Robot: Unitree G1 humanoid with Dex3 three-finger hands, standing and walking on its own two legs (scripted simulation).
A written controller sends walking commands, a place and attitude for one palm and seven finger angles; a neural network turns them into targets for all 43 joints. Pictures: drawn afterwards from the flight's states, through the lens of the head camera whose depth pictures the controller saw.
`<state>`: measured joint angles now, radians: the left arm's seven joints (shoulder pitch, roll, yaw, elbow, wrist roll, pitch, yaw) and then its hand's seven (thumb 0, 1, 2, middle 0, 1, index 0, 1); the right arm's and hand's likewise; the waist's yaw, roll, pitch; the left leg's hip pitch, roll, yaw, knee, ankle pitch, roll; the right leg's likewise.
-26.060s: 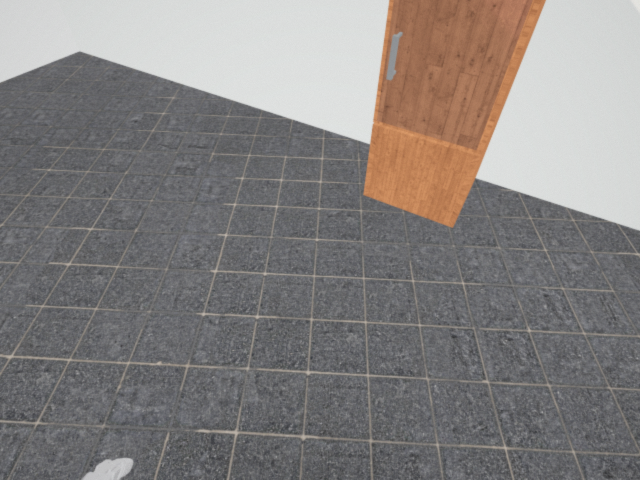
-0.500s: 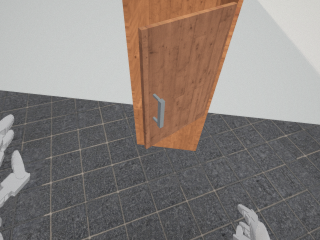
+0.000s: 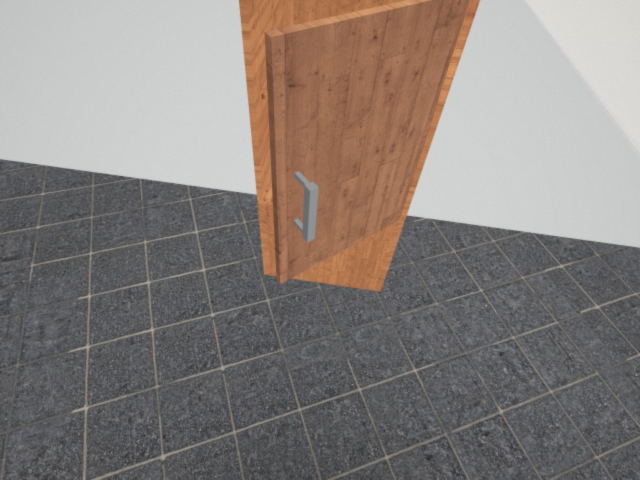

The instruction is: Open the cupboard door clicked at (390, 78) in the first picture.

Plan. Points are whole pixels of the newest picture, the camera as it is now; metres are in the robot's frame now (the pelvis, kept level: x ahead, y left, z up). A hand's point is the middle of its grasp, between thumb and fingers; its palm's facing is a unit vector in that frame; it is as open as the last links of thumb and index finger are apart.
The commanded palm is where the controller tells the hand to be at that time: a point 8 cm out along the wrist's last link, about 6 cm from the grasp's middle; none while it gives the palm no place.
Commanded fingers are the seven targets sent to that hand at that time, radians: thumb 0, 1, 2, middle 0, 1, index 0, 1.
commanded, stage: let the arm hang, fingers relaxed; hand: left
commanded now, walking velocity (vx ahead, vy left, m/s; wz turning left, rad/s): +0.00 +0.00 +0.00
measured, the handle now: (304, 207) +0.60 +0.05 -0.07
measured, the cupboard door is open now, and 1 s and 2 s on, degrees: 43 43 43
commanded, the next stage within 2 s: look to check the result in 0.76 s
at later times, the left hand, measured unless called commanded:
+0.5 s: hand out of the picture +0.00 +0.16 -0.17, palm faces +0.04 -0.98 -0.19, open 7.4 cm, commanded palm none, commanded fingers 0.00 0.90 0.90 -0.20 -0.30 -0.20 -0.30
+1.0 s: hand out of the picture +0.01 +0.14 -0.17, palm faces +0.06 -0.98 -0.17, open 7.4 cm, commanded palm none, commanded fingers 0.00 0.90 0.90 -0.20 -0.30 -0.20 -0.30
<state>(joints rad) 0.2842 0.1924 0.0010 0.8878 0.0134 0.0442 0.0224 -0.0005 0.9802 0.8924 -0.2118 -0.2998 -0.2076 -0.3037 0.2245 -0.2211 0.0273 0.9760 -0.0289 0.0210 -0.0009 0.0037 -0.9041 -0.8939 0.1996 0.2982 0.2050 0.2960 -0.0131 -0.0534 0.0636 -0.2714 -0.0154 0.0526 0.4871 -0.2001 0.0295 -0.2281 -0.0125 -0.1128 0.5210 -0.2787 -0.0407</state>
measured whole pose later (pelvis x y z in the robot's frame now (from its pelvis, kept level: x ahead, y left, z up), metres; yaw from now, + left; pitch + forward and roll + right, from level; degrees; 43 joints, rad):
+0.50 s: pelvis +0.01 -0.01 +0.01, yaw +0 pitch -2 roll +0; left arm 0.29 0.12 0.00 1.15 0.00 0.00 0.03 0.00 0.91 0.89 -0.20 -0.30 -0.20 -0.30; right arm 0.30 -0.10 0.03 1.15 -0.02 0.02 -0.03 0.00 -0.90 -0.89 0.20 0.30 0.20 0.30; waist -0.01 0.02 0.04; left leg -0.20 0.00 0.05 0.42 -0.19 0.02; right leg -0.15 0.01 -0.12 0.44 -0.26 -0.05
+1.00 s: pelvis +0.03 -0.01 +0.01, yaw +0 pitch -2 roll +1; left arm 0.31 0.11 0.00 1.16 0.00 -0.01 0.03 0.00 0.91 0.89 -0.20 -0.30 -0.20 -0.30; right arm 0.28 -0.13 0.02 1.16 -0.02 0.01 -0.05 0.00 -0.91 -0.89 0.20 0.30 0.20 0.30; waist 0.00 0.01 0.05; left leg -0.16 0.00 0.04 0.40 -0.21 0.01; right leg -0.11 0.01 -0.12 0.40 -0.27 -0.05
